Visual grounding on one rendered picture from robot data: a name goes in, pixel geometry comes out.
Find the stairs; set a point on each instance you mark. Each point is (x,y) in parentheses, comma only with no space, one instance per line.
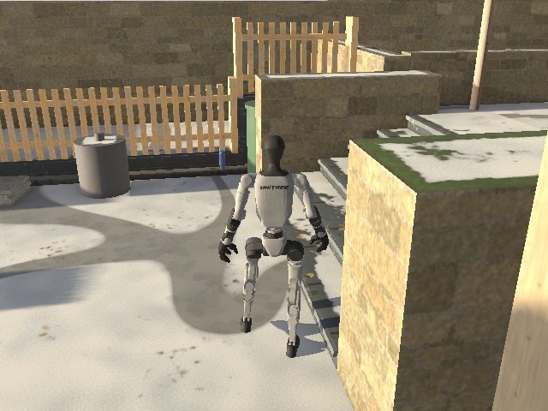
(323,270)

